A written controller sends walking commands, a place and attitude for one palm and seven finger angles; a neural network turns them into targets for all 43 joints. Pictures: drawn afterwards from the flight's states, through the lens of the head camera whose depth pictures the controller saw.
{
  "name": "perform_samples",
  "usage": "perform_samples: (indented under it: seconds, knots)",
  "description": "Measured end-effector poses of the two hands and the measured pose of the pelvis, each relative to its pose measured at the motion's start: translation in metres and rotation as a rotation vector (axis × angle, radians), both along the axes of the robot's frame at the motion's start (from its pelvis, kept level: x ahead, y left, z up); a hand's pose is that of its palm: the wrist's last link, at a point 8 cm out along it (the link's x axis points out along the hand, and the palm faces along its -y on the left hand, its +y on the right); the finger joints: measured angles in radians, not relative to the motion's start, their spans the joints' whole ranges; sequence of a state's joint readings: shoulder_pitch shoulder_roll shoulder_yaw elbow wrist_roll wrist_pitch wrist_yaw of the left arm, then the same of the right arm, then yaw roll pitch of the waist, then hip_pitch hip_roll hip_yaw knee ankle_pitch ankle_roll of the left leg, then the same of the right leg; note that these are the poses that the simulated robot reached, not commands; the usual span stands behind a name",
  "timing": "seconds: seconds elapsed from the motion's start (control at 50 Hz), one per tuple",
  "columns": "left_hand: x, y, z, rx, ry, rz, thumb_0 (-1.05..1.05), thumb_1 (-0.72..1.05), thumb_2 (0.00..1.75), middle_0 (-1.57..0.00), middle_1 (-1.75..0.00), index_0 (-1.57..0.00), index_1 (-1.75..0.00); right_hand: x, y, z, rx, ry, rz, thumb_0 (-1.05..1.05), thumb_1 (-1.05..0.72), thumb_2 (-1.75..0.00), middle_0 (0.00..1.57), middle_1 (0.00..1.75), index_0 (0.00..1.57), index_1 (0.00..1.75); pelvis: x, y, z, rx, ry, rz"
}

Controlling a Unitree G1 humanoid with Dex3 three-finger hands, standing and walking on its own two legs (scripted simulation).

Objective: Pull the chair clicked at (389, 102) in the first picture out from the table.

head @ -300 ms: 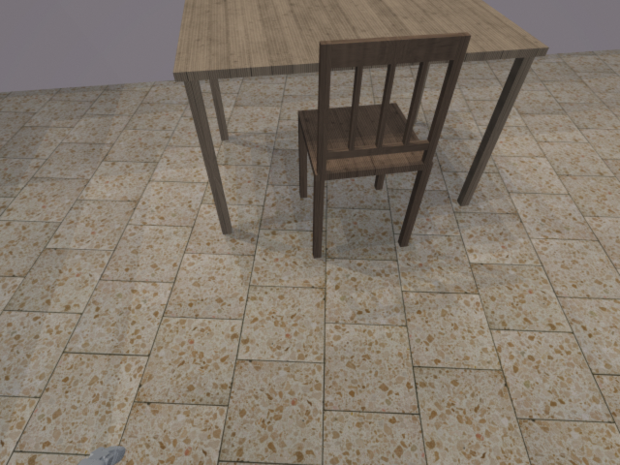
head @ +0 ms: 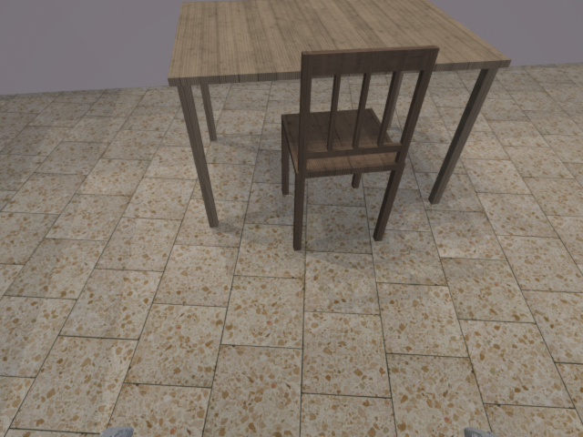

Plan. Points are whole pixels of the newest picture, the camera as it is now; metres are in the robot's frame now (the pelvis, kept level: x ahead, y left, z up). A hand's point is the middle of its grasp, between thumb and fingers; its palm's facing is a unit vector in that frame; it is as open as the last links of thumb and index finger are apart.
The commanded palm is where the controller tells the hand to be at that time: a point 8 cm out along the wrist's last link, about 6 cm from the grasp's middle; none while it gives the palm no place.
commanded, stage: stand and wait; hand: left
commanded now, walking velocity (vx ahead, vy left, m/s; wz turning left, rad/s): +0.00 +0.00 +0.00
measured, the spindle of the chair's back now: (360, 112) +1.07 -0.15 -0.11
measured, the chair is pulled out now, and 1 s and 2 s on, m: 0.00 0.00 0.00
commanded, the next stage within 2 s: look at it before walking up in 0.62 s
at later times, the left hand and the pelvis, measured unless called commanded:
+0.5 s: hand out of the picture +0.05 +0.24 -0.15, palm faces -0.02 -0.94 -0.35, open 7.4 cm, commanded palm none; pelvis -0.02 -0.01 +0.00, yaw +0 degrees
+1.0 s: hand out of the picture +0.05 +0.23 -0.15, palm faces -0.03 -0.94 -0.33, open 7.4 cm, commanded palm none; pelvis -0.03 -0.02 +0.01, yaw +0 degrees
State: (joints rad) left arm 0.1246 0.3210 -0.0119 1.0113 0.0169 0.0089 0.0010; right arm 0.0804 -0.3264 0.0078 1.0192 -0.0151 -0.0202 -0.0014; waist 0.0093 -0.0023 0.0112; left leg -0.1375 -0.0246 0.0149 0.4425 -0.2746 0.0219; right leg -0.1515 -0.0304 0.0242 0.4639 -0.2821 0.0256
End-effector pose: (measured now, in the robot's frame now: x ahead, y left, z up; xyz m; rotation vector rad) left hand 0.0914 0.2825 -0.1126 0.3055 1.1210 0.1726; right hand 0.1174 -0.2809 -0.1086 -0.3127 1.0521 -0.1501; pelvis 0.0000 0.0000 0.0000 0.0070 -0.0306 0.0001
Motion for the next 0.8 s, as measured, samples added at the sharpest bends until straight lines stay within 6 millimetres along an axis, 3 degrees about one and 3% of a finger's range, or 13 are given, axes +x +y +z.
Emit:
perform_samples:
  seconds: [0.24,0.4,0.8]
  knots:
    - [-0.038,0.002,-0.002,0.015,0.086,0.031,0.01,0.91,0.9,-0.2,-0.3,-0.2,-0.3,-0.045,-0.019,-0.006,-0.017,0.105,-0.041,0.01,-0.91,-0.9,0.2,0.3,0.2,0.3,-0.01,-0.007,0.003,-0.001,-0.01,0.0]
    - [-0.05,0.001,0.0,0.026,0.102,0.035,0.01,0.91,0.9,-0.2,-0.3,-0.2,-0.3,-0.068,-0.025,-0.01,-0.013,0.15,-0.057,0.01,-0.91,-0.9,0.2,0.3,0.2,0.3,-0.017,-0.011,0.004,-0.001,-0.014,0.0]
    - [-0.047,-0.011,0.0,0.009,0.077,0.011,0.01,0.91,0.9,-0.2,-0.3,-0.2,-0.3,-0.081,-0.025,-0.01,0.001,0.152,-0.066,0.01,-0.91,-0.9,0.2,0.3,0.2,0.3,-0.026,-0.016,0.005,-0.001,-0.01,-0.006]
